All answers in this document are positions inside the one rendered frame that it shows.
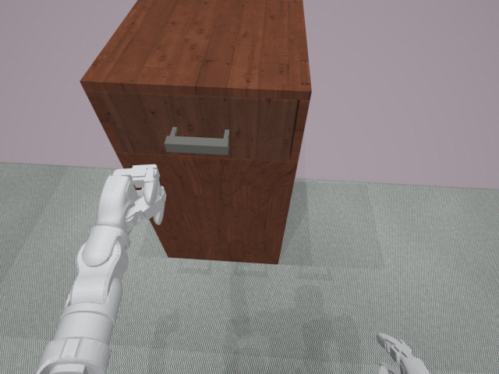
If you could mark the robot left forearm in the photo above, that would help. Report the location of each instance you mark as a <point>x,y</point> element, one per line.
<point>81,341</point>

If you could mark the cabinet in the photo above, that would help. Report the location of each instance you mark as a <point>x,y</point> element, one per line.
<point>216,208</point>

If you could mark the drawer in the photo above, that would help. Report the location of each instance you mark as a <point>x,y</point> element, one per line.
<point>259,128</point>

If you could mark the robot right hand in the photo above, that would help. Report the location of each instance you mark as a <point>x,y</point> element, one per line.
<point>401,353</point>

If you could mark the robot left hand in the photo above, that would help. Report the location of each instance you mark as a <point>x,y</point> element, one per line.
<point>122,206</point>

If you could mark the handle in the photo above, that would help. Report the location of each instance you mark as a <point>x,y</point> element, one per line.
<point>185,144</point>

